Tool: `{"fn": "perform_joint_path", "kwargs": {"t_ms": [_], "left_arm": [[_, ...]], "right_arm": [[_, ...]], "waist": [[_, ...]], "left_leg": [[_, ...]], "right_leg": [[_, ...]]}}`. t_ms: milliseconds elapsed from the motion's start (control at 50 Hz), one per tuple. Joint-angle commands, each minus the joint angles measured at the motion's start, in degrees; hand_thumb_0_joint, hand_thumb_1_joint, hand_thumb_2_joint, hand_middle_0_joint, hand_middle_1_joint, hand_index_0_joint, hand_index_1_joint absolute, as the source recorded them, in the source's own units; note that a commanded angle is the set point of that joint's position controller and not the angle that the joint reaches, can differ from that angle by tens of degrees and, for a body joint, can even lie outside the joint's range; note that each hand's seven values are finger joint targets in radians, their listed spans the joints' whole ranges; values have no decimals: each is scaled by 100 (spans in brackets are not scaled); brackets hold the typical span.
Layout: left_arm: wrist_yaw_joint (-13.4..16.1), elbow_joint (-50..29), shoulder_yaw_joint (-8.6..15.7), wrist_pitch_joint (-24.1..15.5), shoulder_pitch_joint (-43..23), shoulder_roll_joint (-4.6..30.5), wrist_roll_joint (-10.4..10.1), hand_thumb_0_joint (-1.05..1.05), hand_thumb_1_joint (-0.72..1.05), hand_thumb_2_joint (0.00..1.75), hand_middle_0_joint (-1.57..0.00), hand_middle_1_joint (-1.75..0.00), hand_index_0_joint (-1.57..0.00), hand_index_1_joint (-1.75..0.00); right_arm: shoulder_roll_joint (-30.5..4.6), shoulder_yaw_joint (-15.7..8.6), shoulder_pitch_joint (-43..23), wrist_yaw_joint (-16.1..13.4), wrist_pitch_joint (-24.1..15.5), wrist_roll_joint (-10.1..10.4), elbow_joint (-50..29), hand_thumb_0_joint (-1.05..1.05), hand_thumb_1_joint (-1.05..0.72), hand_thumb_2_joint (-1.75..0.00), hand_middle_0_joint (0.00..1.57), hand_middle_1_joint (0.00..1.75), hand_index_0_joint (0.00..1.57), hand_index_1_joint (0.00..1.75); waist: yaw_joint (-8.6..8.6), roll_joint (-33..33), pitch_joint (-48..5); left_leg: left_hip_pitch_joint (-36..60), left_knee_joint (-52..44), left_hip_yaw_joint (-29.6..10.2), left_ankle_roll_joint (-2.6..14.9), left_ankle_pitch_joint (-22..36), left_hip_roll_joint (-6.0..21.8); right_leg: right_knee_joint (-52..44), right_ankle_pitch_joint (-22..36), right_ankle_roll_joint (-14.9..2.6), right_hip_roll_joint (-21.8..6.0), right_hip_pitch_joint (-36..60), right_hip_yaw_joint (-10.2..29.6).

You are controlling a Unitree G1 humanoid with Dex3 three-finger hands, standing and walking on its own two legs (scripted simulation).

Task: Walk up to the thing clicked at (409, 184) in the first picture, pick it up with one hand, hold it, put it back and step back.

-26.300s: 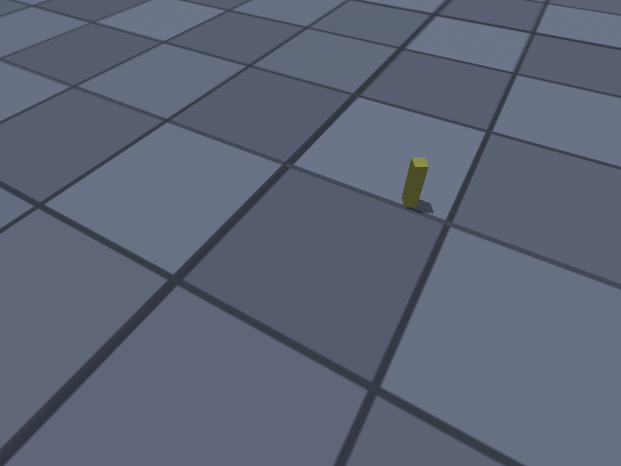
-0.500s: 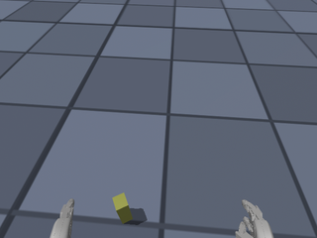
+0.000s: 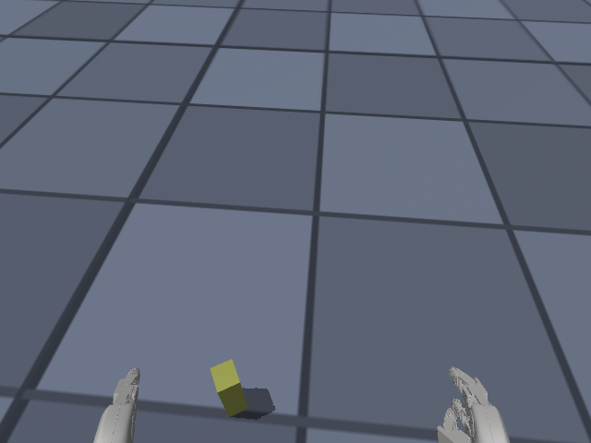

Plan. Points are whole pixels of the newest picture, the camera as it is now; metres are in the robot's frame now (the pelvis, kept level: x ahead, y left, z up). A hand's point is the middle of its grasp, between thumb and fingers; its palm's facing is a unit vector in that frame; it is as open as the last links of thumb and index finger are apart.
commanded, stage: home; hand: left
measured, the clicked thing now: (230, 389) +0.39 +0.19 -0.60
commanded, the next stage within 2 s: stand in 0.52 s
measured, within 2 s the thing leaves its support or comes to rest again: neither
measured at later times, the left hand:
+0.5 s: hand (164, 438) +0.17 +0.18 -0.06, palm faces +0.11 -0.95 -0.28, open 17.4 cm
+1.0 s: hand out of the picture +0.16 +0.20 -0.09, palm faces -0.02 -0.95 -0.32, open 10.9 cm
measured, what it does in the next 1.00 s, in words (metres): stands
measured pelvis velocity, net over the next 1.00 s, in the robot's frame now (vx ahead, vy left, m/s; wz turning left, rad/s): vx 0.00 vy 0.00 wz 0.01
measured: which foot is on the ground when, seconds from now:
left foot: down 0.00-1.00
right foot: down 0.00-1.00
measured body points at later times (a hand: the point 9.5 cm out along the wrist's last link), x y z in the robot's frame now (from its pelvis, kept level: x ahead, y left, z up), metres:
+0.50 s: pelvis +0.00 +0.00 +0.00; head +0.02 +0.01 +0.45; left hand +0.16 +0.23 -0.04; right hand +0.16 -0.24 -0.07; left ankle +0.01 +0.13 -0.69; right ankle +0.02 -0.13 -0.69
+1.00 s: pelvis +0.00 +0.00 +0.01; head +0.02 +0.01 +0.46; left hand +0.16 +0.25 -0.07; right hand +0.15 -0.25 -0.09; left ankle +0.01 +0.13 -0.69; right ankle +0.02 -0.13 -0.69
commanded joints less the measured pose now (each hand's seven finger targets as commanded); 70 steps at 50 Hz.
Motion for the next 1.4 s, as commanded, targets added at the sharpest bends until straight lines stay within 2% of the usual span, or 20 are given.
{"fn": "perform_joint_path", "kwargs": {"t_ms": [0,80,140,460,600,660,680,800,840,860,880,940,980,1060,1120,1160,1220,1260,1320,1380], "left_arm": [[51,-1037,280,-274,-112,534,61,0,-55,6,-5,-6,-5,-6],[56,-1073,337,-293,-202,591,64,0,-55,6,-5,-6,-5,-6],[53,-1082,309,-277,-128,546,70,0,-56,5,-5,-6,-5,-6],[56,-1075,308,-283,-211,549,63,0,-57,4,-5,-5,-5,-5],[54,-978,277,-278,-115,529,71,0,-56,5,-5,-6,-5,-6],[57,-1061,351,-275,-207,610,62,0,-32,29,-20,-30,-20,-30],[65,-1116,279,-286,-255,543,72,0,-24,37,-20,-30,-20,-30],[64,-1093,337,-282,-187,591,64,0,24,85,-20,-30,-20,-30],[53,-1129,338,-294,-164,571,68,0,40,90,-20,-30,-20,-30],[-219,882,566,-936,-1130,1383,619,0,48,90,-20,-30,-20,-30],[-374,1449,620,-1179,-987,1439,662,0,56,90,-20,-30,-20,-30],[-566,2106,488,-1525,-1123,1492,468,0,80,90,-20,-30,-20,-30],[-624,2542,483,-1575,-1321,1490,356,0,90,90,-20,-30,-20,-30],[-613,3430,454,-1661,-1462,1554,323,0,90,90,-20,-30,-20,-30],[-602,3884,447,-1678,-1663,1590,284,0,90,90,-20,-30,-20,-30],[-594,4221,436,-1670,-1622,1615,278,0,90,90,-20,-30,-20,-30],[-594,4646,396,-1648,-1612,1609,231,0,90,90,-20,-30,-20,-30],[-589,4922,375,-1613,-1597,1623,225,0,90,90,-20,-30,-20,-30],[-592,5246,359,-1634,-1691,1758,238,0,90,90,-20,-30,-20,-30],[-593,5471,328,-1629,-1794,1777,210,0,90,90,-20,-30,-20,-30]], "right_arm": [[-703,-293,-369,-100,-297,-4,-929,0,-90,-90,20,30,20,30],[-689,-288,-385,-106,-288,0,-909,0,-90,-90,20,30,20,30],[-691,-294,-334,-106,-309,-7,-912,0,-90,-90,20,30,20,30],[-699,-290,-370,-85,-310,-7,-915,0,-90,-90,20,30,20,30],[-690,-295,-375,-117,-314,-12,-906,0,-90,-90,20,30,20,30],[-675,-280,-396,-120,-310,-11,-905,0,-90,-90,20,30,20,30],[-694,-291,-391,-125,-319,-20,-904,0,-90,-90,20,30,20,30],[-685,-294,-399,-127,-319,-7,-912,0,-90,-90,20,30,20,30],[-693,-302,-390,-137,-318,-18,-927,0,-90,-90,20,30,20,30],[-1529,-542,-692,205,149,-664,254,0,-90,-90,20,30,20,30],[-1480,-591,-498,396,320,-735,509,0,-90,-90,20,30,20,30],[-1397,-596,-548,685,446,-457,695,0,-90,-90,20,30,20,30],[-1449,-618,-560,804,450,-372,846,0,-90,-90,20,30,20,30],[-1458,-621,-728,877,512,-358,1248,0,-90,-90,20,30,20,30],[-1517,-603,-679,872,571,-350,1530,0,-90,-90,20,30,20,30],[-1548,-595,-778,878,616,-325,1691,0,-90,-90,20,30,20,30],[-1660,-568,-690,861,610,-300,1992,0,-90,-90,20,30,20,30],[-1711,-555,-772,853,627,-284,2145,0,-90,-90,20,30,20,30],[-1727,-532,-755,852,666,-242,2394,0,-90,-90,20,30,20,30],[-1762,-520,-716,856,682,-218,2618,0,-90,-90,20,30,20,30]], "waist": [[-42,-72,-544],[5,48,-469],[-31,-64,-614],[-3,109,-432],[-22,-103,-553],[24,-39,-424],[-45,10,-541],[12,-37,-501],[-19,-50,-644],[171,-602,259],[154,-724,-185],[131,-299,-186],[170,-261,-132],[225,-92,51],[176,21,253],[236,-2,376],[227,154,305],[246,203,455],[190,-147,610],[152,-57,617]], "left_leg": [[233,-956,157,136,1081,-204],[205,-1005,156,121,974,-203],[324,-905,193,131,1244,-207],[228,-1081,115,110,857,-177],[267,-917,186,136,1186,-208],[173,-948,212,145,931,-228],[276,-969,190,138,950,-208],[226,-951,210,137,981,-212],[283,-913,213,141,1075,-216],[388,-1023,-68,248,1676,-83],[758,-990,47,405,1590,-2],[1047,-1277,-109,451,1491,-84],[1335,-1510,-193,448,1425,-50],[1460,-1913,-293,420,1781,20],[1582,-2321,-362,413,1676,81],[1532,-2593,-453,394,1433,119],[1938,-2940,-538,352,1912,232],[1976,-3232,-603,329,1748,274],[2157,-3266,-452,275,1815,205],[2343,-3453,-447,266,1858,234]], "right_leg": [[-853,882,-112,187,464,-97],[-866,758,-127,183,438,-104],[-856,1041,-105,172,506,-73],[-831,655,-132,203,374,-137],[-866,991,-105,165,501,-88],[-941,754,-102,152,423,-69],[-895,778,-107,168,431,-80],[-904,787,-111,161,413,-70],[-905,900,-105,157,497,-63],[-1160,1147,-490,-377,1148,539],[-1148,1367,-606,-496,1235,685],[-1288,1262,-624,-541,1308,855],[-1376,1115,-521,-486,1190,710],[-1594,1505,-371,-450,1605,553],[-1812,1434,-331,-455,1746,538],[-2074,1246,-298,-448,1994,500],[-2223,1568,-245,-432,2237,445],[-2429,1412,-203,-418,2331,406],[-2770,1502,-220,-551,2433,544],[-2948,1513,-193,-572,2524,539]]}}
